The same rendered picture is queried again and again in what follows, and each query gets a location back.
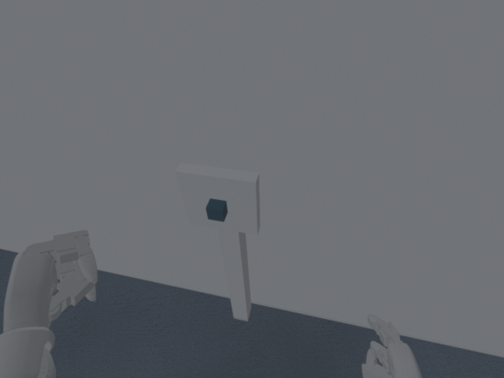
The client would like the robot right hand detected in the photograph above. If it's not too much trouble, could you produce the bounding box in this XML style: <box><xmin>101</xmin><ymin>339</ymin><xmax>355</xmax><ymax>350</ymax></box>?
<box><xmin>361</xmin><ymin>314</ymin><xmax>422</xmax><ymax>378</ymax></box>

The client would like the button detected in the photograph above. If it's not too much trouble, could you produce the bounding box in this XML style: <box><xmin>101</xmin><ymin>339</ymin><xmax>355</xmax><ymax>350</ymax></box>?
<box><xmin>206</xmin><ymin>198</ymin><xmax>228</xmax><ymax>222</ymax></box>

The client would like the robot left hand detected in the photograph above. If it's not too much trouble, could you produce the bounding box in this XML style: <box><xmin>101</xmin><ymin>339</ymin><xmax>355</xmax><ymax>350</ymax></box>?
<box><xmin>3</xmin><ymin>230</ymin><xmax>98</xmax><ymax>332</ymax></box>

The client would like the robot left forearm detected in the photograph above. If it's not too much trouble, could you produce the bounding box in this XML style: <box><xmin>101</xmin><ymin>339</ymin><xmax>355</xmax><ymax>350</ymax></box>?
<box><xmin>0</xmin><ymin>327</ymin><xmax>56</xmax><ymax>378</ymax></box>

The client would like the panel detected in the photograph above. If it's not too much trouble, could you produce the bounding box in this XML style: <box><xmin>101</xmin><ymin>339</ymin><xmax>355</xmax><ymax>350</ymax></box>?
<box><xmin>175</xmin><ymin>163</ymin><xmax>260</xmax><ymax>321</ymax></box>

